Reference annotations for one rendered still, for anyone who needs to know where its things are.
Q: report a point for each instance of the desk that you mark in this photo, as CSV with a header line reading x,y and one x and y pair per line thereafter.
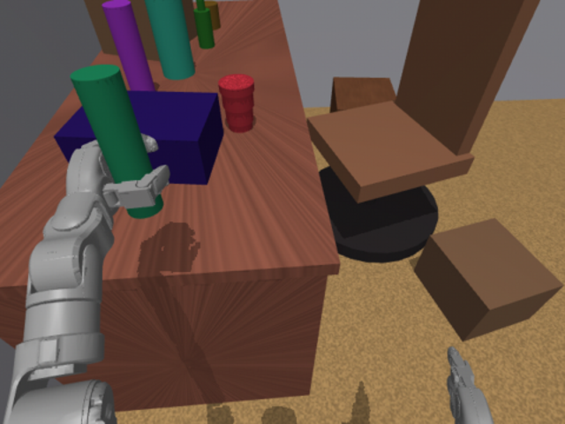
x,y
218,297

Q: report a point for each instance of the right robot hand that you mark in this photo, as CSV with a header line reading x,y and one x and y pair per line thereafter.
x,y
467,403

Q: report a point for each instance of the left robot arm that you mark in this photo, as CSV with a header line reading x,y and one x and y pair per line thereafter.
x,y
62,326

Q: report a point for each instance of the office chair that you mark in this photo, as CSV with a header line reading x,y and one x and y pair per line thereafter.
x,y
382,156

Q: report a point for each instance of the left robot hand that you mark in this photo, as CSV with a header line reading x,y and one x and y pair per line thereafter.
x,y
88,172

